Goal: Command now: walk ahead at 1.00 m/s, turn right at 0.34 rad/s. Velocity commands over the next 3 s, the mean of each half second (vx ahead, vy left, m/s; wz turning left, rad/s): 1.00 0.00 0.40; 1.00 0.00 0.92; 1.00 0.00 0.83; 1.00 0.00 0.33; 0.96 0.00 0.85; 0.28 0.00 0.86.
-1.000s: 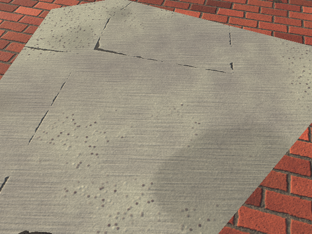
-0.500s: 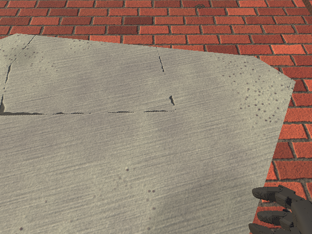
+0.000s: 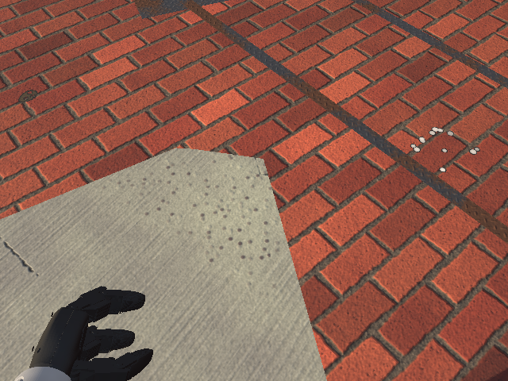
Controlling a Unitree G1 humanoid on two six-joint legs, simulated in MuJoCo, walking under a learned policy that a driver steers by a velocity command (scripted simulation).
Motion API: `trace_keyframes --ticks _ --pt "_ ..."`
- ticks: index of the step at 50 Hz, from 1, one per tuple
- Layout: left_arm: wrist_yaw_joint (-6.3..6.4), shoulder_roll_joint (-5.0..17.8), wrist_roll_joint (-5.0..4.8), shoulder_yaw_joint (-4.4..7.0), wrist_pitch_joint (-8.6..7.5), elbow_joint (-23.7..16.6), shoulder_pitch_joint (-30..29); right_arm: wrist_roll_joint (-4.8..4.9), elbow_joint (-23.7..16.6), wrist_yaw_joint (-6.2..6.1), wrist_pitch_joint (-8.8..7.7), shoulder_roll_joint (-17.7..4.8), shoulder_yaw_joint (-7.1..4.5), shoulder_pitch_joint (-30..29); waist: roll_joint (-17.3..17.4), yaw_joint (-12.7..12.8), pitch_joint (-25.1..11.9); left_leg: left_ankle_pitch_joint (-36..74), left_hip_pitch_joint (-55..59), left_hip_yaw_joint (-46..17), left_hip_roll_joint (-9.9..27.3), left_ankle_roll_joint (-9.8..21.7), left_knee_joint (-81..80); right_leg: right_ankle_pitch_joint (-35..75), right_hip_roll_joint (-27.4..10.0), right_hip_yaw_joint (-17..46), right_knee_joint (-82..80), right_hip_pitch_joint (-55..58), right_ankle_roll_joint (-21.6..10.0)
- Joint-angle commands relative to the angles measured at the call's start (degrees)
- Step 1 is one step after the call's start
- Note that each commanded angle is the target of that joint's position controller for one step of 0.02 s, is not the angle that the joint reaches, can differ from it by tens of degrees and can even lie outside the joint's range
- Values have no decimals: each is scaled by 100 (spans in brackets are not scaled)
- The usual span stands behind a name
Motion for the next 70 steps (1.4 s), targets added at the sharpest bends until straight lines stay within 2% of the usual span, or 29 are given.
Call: trace_keyframes --ticks 1,2,3,6,12,19,22,23,24,25,26,27,28,31,34,40,42,44,45,46,48,52,61,65,66,67,68,69,70 --pt "267 1043 74 486 -47 724 3063 22 -548 -100 65 -1565 -300 -820 851 2142 -1089 7595 -2474 -356 1203 850 4004 -680 229 570 -776 4481 -389" --pt "404 1557 171 602 -29 721 2678 49 -772 55 57 -540 -109 -301 -777 1151 -1523 217 -4642 -585 304 707 6326 -1461 -1474 2688 -700 6082 -487" --pt "436 1682 75 659 -44 509 2826 286 -1066 27 10 -763 -125 -383 -662 1289 -2641 -263 -5589 -1903 -272 799 7591 -1777 -2422 5060 -1622 6602 -874" --pt "504 860 68 523 -294 922 2315 259 -985 77 -19 -681 -105 -1149 579 750 -270 1040 -5632 -2213 401 848 6408 -659 -1848 3005 -2548 3852 -330" --pt "416 290 -149 345 -688 1303 2438 161 -901 343 382 -277 -88 -1647 47 421 460 2001 -5588 -2004 596 725 5095 1318 -1032 593 -3456 2784 622" --pt "629 617 -172 274 -755 1490 2754 150 -1248 524 253 -288 38 -2703 -192 419 252 3552 -4638 -578 -317 1168 2561 5938 -982 -776 -3070 3774 1169" --pt "864 1124 -57 420 -503 1285 2259 118 -733 455 347 -916 -191 -857 -574 -673 -749 2562 -2690 -588 -899 1448 2579 7936 -1345 -702 -568 3974 1259" --pt "866 1255 7 473 -401 1121 1760 101 -338 369 366 -1223 -363 519 -475 -1362 -1161 2096 -1380 -1114 -776 1770 2416 7388 -1383 -542 1337 3212 1199" --pt "739 1043 2 467 -346 1134 1497 216 -167 246 366 -1423 -516 938 374 -1508 -1004 1962 -709 -1635 -476 2105 1818 2674 -454 -628 4059 2178 1127" --pt "633 42 106 180 -500 697 1613 171 -189 181 428 -1731 -573 314 1726 -478 -669 3097 126 -3242 174 2566 2486 -2284 290 -20 6077 -442 1261" --pt "589 97 -59 77 -639 175 1951 99 -485 146 439 -1928 -619 -84 1538 -166 -1770 1051 899 -5753 1106 3464 952 -2255 176 1184 6354 -1549 1252" --pt "547 403 34 49 -766 176 1634 86 -680 90 442 -1464 -573 -422 362 -122 -1139 -464 42 -6398 1247 3141 -225 -1624 -171 1393 5518 -1659 1074" --pt "516 541 46 93 -763 258 1501 91 -637 93 435 -1109 -486 -748 -423 236 -289 -562 -1206 -5867 1026 2734 -477 -1230 -452 1286 4837 -1297 1043" --pt "504 395 243 -2 -373 190 1506 153 -688 68 159 -966 -386 -1063 -575 819 396 595 -3491 -4697 319 2499 -626 -1306 -884 1161 3447 -220 1374" --pt "404 244 130 -99 -285 -233 617 169 -771 91 -14 -1149 -458 -1084 -208 604 532 1791 -4393 -3860 -252 2308 -807 -232 -947 737 1487 587 1538" --pt "415 283 -98 -94 -357 -504 -34 224 -785 149 23 -1314 -623 -690 465 -17 -60 3772 -2736 -3913 -235 1632 -48 1206 -408 693 -905 1405 1316" --pt "517 707 -101 93 -407 -270 791 162 -856 113 22 -1522 -674 -839 468 396 -689 5091 -2253 -3981 -212 1371 1119 386 -120 760 -1095 2424 1205" --pt "708 1288 -23 393 -470 230 3181 125 -1061 140 -73 -1366 -610 -1425 183 1697 -1940 4242 -3366 -3602 -553 1170 4010 -1163 -923 1350 -822 5053 988" --pt "763 1709 241 510 -470 329 3689 253 -1350 122 -113 -349 -350 -1290 -1393 1512 -2471 -232 -5097 -2975 -1152 1106 5807 -3343 -2596 3777 -1532 6347 720" --pt "695 1822 183 589 -414 271 2997 343 -1588 128 -55 -470 -238 -864 -2346 902 -2701 -192 -6018 -2642 -909 1127 6661 -4199 -3082 6154 -2583 6179 290" --pt "634 724 81 398 -355 189 2115 76 -1424 161 127 -920 -296 -1674 -413 906 -1030 886 -6226 -2273 -225 1056 6445 -3327 -2430 4005 -2511 4534 403" --pt "543 278 -51 290 -508 901 2653 -24 -1793 447 409 -462 -167 -2287 -410 643 -226 1053 -6238 -2193 305 907 6095 -659 -1902 1792 -2746 3482 702" --pt "536 766 -49 380 -659 1321 2899 19 -2390 679 454 -413 43 -3769 -87 519 530 2549 -5171 -762 -163 1267 3135 3733 -1388 -919 -3200 3367 1116" --pt "714 1388 -27 535 -361 1203 2823 3 -1738 503 392 -900 -190 -1778 -587 -620 -708 1612 -2666 -788 -910 1725 2769 7172 -1824 -810 -158 3668 1070" --pt "681 1359 -5 527 -305 1069 2554 -5 -1283 378 351 -1136 -359 -510 -430 -1125 -1159 1593 -1007 -1285 -880 1940 2201 6137 -1752 -731 1573 2732 959" --pt "589 952 8 485 -304 994 2433 178 -1148 211 419 -1478 -575 -624 800 -818 -1134 1242 85 -2379 -274 1997 1848 189 -609 -727 3884 1148 1063" --pt "547 539 -128 320 -394 292 3077 -53 -1508 191 482 -2153 -637 -1226 1545 114 -2051 1556 1420 -5601 1414 3072 1177 -2100 -205 168 5712 -831 1244" --pt "536 839 -118 320 -527 205 2341 -30 -1576 69 531 -1816 -629 -802 415 -410 -2241 736 1176 -6127 1449 3104 282 -1425 -368 910 5651 -1284 1216" --pt "539 754 -167 275 -570 233 2264 15 -1336 5 457 -1545 -575 -981 50 -81 -1105 697 68 -5629 1423 2869 -51 -1178 -706 914 5049 -1346 1170"
Next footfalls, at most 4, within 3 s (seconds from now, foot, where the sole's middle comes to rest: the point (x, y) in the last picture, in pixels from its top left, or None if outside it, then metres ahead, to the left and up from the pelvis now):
0.02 right None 0.21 -0.04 -0.74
0.48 left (207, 312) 0.64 0.10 -0.74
0.88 right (207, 181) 1.09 0.09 -0.74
1.34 left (76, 160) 1.22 0.52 -0.74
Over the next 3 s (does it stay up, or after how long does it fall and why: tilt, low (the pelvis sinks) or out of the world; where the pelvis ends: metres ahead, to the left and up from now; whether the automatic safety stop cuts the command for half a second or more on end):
stays up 1.51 1.61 0.02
